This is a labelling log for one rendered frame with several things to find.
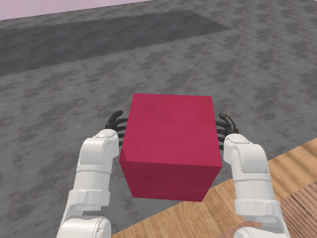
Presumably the robot right upper arm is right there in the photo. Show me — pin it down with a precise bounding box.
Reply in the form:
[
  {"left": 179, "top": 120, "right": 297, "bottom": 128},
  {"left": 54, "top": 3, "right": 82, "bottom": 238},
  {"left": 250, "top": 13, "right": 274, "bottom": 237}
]
[{"left": 234, "top": 226, "right": 288, "bottom": 238}]

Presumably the robot left upper arm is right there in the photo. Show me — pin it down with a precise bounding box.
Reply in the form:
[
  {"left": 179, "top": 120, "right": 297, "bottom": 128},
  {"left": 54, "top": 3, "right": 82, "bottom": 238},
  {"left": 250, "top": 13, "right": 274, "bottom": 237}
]
[{"left": 57, "top": 215, "right": 112, "bottom": 238}]

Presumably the right robot hand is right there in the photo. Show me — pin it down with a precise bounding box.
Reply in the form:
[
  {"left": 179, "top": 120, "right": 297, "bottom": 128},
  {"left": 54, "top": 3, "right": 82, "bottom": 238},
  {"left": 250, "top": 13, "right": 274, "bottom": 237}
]
[{"left": 215, "top": 113, "right": 239, "bottom": 150}]

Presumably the carton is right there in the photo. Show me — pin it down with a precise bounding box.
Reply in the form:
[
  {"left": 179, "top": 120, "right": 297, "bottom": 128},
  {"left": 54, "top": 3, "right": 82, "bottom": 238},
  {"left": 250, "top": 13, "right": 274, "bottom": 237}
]
[{"left": 119, "top": 93, "right": 222, "bottom": 202}]

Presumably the right robot forearm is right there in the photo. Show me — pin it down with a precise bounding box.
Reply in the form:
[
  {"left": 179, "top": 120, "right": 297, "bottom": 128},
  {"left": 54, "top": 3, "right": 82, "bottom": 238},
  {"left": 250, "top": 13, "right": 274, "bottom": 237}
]
[{"left": 223, "top": 133, "right": 291, "bottom": 238}]

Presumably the left robot hand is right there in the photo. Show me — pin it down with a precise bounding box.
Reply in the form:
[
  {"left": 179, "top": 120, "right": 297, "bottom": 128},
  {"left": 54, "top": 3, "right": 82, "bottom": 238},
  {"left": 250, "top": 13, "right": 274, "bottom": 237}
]
[{"left": 105, "top": 110, "right": 128, "bottom": 146}]

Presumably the left robot forearm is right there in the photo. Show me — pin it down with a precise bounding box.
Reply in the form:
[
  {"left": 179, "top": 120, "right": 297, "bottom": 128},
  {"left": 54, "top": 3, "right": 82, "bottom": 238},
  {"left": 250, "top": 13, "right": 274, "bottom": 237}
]
[{"left": 56, "top": 129, "right": 119, "bottom": 238}]

